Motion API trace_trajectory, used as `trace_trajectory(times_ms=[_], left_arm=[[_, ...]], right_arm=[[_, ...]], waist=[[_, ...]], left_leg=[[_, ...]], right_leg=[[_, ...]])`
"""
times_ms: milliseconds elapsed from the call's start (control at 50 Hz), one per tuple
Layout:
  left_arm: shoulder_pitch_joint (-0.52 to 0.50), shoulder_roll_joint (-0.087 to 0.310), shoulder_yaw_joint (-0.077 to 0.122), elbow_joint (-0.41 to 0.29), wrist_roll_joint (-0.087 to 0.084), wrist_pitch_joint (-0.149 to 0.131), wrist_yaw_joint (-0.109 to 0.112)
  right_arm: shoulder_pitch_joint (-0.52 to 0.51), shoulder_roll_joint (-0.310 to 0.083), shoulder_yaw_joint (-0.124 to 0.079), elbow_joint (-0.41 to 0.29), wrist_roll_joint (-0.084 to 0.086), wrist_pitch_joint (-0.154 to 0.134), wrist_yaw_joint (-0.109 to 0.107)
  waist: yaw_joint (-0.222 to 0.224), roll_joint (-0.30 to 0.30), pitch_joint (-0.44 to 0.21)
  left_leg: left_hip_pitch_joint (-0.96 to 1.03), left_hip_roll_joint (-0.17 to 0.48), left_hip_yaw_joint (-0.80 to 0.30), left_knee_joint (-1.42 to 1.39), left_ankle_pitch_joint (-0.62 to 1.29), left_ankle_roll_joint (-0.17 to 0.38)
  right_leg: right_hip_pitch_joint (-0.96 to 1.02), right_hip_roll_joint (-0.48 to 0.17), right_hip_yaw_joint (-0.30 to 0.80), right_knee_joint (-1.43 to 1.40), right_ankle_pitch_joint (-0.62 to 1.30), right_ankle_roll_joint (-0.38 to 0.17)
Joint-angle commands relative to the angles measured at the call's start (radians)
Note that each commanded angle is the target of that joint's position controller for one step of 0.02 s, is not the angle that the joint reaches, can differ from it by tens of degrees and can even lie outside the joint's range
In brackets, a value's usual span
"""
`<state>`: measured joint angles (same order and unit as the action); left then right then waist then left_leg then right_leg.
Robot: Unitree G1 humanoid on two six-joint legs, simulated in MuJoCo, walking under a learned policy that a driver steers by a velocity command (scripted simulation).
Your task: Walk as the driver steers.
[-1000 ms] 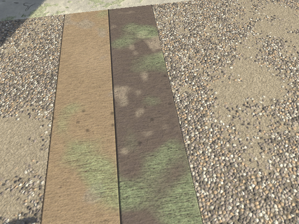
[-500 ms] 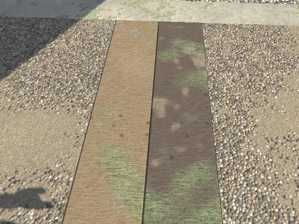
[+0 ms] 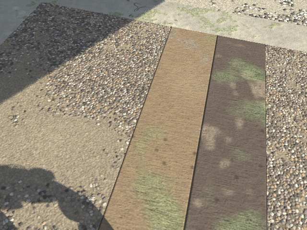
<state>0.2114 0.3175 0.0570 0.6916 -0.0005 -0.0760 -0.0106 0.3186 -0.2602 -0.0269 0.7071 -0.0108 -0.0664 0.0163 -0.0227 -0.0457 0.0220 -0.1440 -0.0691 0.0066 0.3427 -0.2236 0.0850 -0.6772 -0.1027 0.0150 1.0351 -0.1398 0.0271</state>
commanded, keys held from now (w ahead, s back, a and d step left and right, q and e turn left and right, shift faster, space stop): e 0.88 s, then no key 0.12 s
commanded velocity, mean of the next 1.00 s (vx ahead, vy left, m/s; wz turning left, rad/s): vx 0.07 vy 0.00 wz -0.45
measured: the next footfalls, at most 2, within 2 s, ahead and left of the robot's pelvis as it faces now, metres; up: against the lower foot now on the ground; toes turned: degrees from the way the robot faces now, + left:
right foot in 0.24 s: +0.28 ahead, -0.11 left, +0.00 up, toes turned -6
left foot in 0.64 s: +0.32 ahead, +0.13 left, +0.00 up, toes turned -25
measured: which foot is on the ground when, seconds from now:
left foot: down 0.00-0.26, up 0.28-0.62, down 0.64-1.00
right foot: up 0.00-0.22, down 0.24-0.64, up 0.66-1.00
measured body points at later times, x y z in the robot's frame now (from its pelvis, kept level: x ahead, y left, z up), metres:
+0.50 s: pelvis +0.17 +0.00 -0.01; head +0.22 -0.01 +0.43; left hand +0.39 +0.24 -0.10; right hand +0.27 -0.30 -0.12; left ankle +0.25 +0.15 -0.70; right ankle +0.24 -0.10 -0.75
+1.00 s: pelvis +0.21 +0.05 -0.01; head +0.25 +0.04 +0.44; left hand +0.49 +0.19 -0.10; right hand +0.18 -0.26 -0.10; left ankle +0.29 +0.14 -0.75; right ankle +0.13 -0.06 -0.71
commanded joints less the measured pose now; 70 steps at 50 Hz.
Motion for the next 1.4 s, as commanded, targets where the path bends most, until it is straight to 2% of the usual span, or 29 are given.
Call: trace_trajectory(times_ms=[20,80,120,220,240,260,280,300,340,380,420,500,620,640,660,680,700,740,840,980,1040,1060,1080,1100,1120,1140,1220,1320,1400], left_arm=[[-0.006,0.029,0.002,-0.036,-0.002,-0.003,-0.005],[-0.116,-0.006,-0.013,-0.061,-0.009,-0.01,-0.03],[-0.129,0.018,-0.006,-0.074,-0.014,-0.011,-0.047],[0.033,0.099,0.033,-0.066,0.004,-0.013,-0.066],[0.13,0.137,0.049,-0.057,0.006,-0.016,-0.05],[0.161,0.234,0.067,-0.075,0.014,-0.01,-0.032],[0.146,0.216,0.055,-0.092,0.024,-0.003,-0.021],[0.091,0.161,0.048,-0.12,0.009,0.014,-0.012],[-0.014,0.101,0.027,-0.141,-0.015,0.043,0.006],[-0.067,0.11,0.03,-0.149,-0.006,0.06,0.011],[-0.071,0.13,0.043,-0.149,0.006,0.07,0.017],[-0.059,0.156,0.058,-0.145,-0.006,0.091,0.036],[-0.078,0.134,0.056,-0.152,-0.018,0.122,0.041],[-0.047,0.101,0.047,-0.148,-0.019,0.123,0.042],[-0.004,0.041,0.033,-0.163,-0.011,0.118,0.037],[-0.016,0.103,0.052,-0.175,-0.003,0.1,0.035],[-0.004,0.16,0.072,-0.149,-0.01,0.098,0.035],[0.034,0.139,0.076,-0.101,-0.014,0.122,0.045],[-0.06,0.067,0.049,-0.147,-0.027,0.132,0.04],[-0.066,0.041,0.029,-0.161,-0.014,0.132,0.016],[0.005,0.03,0.029,-0.122,-0.013,0.131,0.007],[0.018,0.046,0.031,-0.114,-0.01,0.131,0.008],[0.034,0.099,0.04,-0.119,-0.006,0.131,0.016],[-0.028,0.167,0.046,-0.142,0.009,0.132,0.026],[-0.026,0.079,0.025,-0.139,0.037,0.113,0.021],[-0.059,0.031,0.006,-0.121,0.048,0.095,0.017],[-0.14,0.034,0.005,-0.077,0.029,0.063,0.02],[-0.111,0.091,0.034,-0.047,0.011,0.095,0.041],[-0.068,0.126,0.054,-0.022,-0.008,0.092,0.042]], right_arm=[[-0.079,-0.151,-0.039,-0.048,-0.001,-0.017,-0.025],[-0.026,-0.169,-0.041,-0.008,-0.002,-0.008,-0.043],[-0.026,-0.187,-0.048,0.007,0.001,0.003,-0.049],[-0.068,-0.197,-0.06,-0.012,0.014,0.057,-0.076],[-0.08,-0.192,-0.054,-0.029,0.011,0.057,-0.076],[0.008,-0.123,-0.033,-0.066,-0.03,0.043,-0.067],[0.059,-0.115,-0.019,-0.062,-0.028,0.033,-0.046],[0.005,-0.195,-0.036,-0.057,0.001,0.03,-0.029],[-0.097,-0.174,-0.032,-0.086,0.007,0.046,-0.032],[-0.084,-0.148,-0.031,-0.088,0.0,0.069,-0.04],[-0.053,-0.111,-0.021,-0.072,-0.003,0.069,-0.048],[-0.079,-0.115,-0.023,-0.069,0.004,0.067,-0.055],[-0.065,-0.121,-0.045,-0.069,0.014,0.036,-0.036],[-0.04,-0.167,-0.062,-0.067,0.003,0.034,-0.039],[-0.067,-0.273,-0.088,-0.082,-0.023,0.045,-0.045],[-0.087,-0.259,-0.088,-0.088,-0.052,0.047,-0.041],[-0.134,-0.201,-0.071,-0.115,-0.05,0.043,-0.045],[-0.2,-0.141,-0.055,-0.126,-0.013,0.044,-0.053],[-0.125,-0.141,-0.056,-0.103,-0.013,0.067,-0.073],[-0.13,-0.203,-0.083,-0.079,0.011,0.076,-0.049],[-0.154,-0.198,-0.078,-0.058,0.039,0.078,-0.043],[-0.111,-0.173,-0.069,-0.034,0.045,0.074,-0.042],[-0.079,-0.12,-0.051,-0.03,0.015,0.064,-0.034],[-0.077,-0.062,-0.028,-0.058,-0.027,0.052,-0.023],[-0.164,-0.113,-0.04,-0.063,-0.016,0.056,-0.033],[-0.16,-0.134,-0.049,-0.051,0.006,0.063,-0.031],[-0.084,-0.136,-0.06,0.007,0.014,0.091,-0.038],[-0.116,-0.127,-0.056,-0.029,0.032,0.098,-0.039],[-0.146,-0.117,-0.049,-0.06,0.035,0.099,-0.027]], waist=[[0.023,0.109,-0.01],[-0.032,0.105,-0.008],[-0.032,0.11,-0.012],[0.057,0.113,-0.104],[0.116,0.064,-0.167],[0.061,-0.156,-0.295],[0.045,-0.204,-0.457],[0.083,-0.06,-0.424],[0.04,0.086,-0.184],[-0.01,0.032,-0.092],[-0.013,-0.036,-0.101],[0.015,-0.071,-0.174],[-0.001,-0.128,-0.151],[0.001,-0.072,-0.151],[0.054,0.217,-0.125],[0.038,0.342,-0.104],[0.044,0.243,-0.09],[0.06,0.164,-0.064],[-0.014,0.211,-0.059],[-0.023,0.24,-0.107],[0.025,0.218,-0.105],[0.029,0.185,-0.105],[0.008,0.04,-0.154],[-0.032,-0.214,-0.136],[0.053,-0.154,-0.148],[0.031,-0.122,-0.118],[-0.002,-0.109,-0.06],[0.044,-0.084,-0.05],[0.075,-0.091,-0.015]], left_leg=[[-0.036,0.188,-0.003,-0.124,0.664,0.062],[0.006,0.207,0.031,-0.126,0.637,0.031],[0.078,0.241,0.03,-0.094,0.651,0.035],[0.18,0.247,0.041,0.269,0.952,0.018],[0.082,0.188,0.074,0.485,0.818,-0.028],[-0.247,0.042,0.087,0.852,0.083,-0.105],[-0.478,-0.085,-0.085,1.113,-0.471,-0.159],[-0.499,-0.004,-0.178,1.138,-0.38,-0.14],[-0.529,0.064,-0.134,1.009,-0.269,-0.133],[-0.407,0.079,-0.1,0.817,-0.215,-0.142],[-0.339,0.057,-0.067,0.678,-0.207,-0.167],[-0.274,0.048,-0.083,0.515,-0.096,-0.182],[-0.131,0.03,-0.065,0.146,0.013,-0.126],[-0.044,0.13,-0.138,0.053,0.026,-0.085],[0.024,0.375,-0.404,-0.018,0.114,0.04],[-0.053,0.487,-0.574,-0.072,0.16,0.167],[-0.074,0.453,-0.503,-0.059,0.151,0.166],[-0.065,0.337,-0.306,-0.019,0.162,0.092],[0.061,0.311,-0.152,-0.014,0.282,0.12],[0.044,0.366,-0.112,0.02,0.411,0.157],[0.007,0.346,-0.089,0.091,0.412,0.118],[-0.053,0.319,-0.062,0.121,0.334,0.06],[-0.182,0.251,0.008,0.242,0.127,-0.034],[-0.35,0.14,0.092,0.35,-0.262,-0.132],[-0.319,0.154,-0.003,0.455,-0.375,-0.156],[-0.302,0.162,-0.031,0.502,-0.354,-0.16],[-0.247,0.142,-0.049,0.539,-0.226,-0.182],[-0.311,0.129,-0.012,0.538,-0.28,-0.177],[-0.336,0.139,0.024,0.483,-0.285,-0.116]], right_leg=[[0.078,0.019,-0.018,-0.196,0.177,0.007],[0.131,0.055,-0.034,-0.385,0.315,-0.007],[0.119,0.066,-0.022,-0.433,0.289,-0.023],[0.254,0.161,-0.079,-0.517,0.087,-0.102],[0.444,0.129,-0.013,-0.608,0.314,-0.15],[0.792,-0.126,0.323,-0.505,0.775,-0.305],[0.973,-0.303,0.699,-0.579,0.738,-0.495],[0.885,-0.244,0.593,-0.626,0.524,-0.442],[0.592,-0.149,0.419,-0.696,0.261,-0.342],[0.365,-0.06,0.34,-0.745,0.149,-0.294],[0.312,-0.021,0.294,-0.739,0.233,-0.292],[0.33,-0.01,0.321,-0.707,0.108,-0.261],[0.341,0.025,0.42,-0.62,-0.048,-0.177],[0.283,0.074,0.384,-0.537,-0.146,-0.128],[0.105,0.226,0.203,-0.307,-0.39,-0.057],[0.028,0.229,0.131,-0.062,-0.487,-0.013],[0.038,0.186,0.155,0.075,-0.423,0.001],[0.028,0.169,0.124,0.185,-0.305,0.036],[0.0,0.126,0.04,0.091,-0.227,0.09],[0.262,0.104,-0.033,-0.261,-0.306,0.049],[0.427,0.128,-0.065,-0.586,-0.101,-0.015],[0.534,0.124,-0.042,-0.709,0.02,-0.046],[0.704,-0.006,0.127,-0.705,0.231,-0.084],[0.708,-0.206,0.327,-0.662,0.454,-0.222],[0.597,-0.245,0.33,-0.693,0.346,-0.317],[0.563,-0.2,0.271,-0.712,0.272,-0.299],[0.496,-0.114,0.116,-0.691,0.358,-0.23],[0.572,-0.182,0.134,-0.661,0.364,-0.283],[0.559,-0.223,0.205,-0.798,-0.29,-0.277]])
Keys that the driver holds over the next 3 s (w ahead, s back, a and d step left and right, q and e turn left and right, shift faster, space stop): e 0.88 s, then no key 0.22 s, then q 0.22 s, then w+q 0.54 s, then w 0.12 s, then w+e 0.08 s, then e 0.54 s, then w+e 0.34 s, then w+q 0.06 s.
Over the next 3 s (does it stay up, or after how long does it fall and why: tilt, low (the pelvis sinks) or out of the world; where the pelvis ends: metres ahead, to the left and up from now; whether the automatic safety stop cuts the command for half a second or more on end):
stays up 0.68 -0.10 0.00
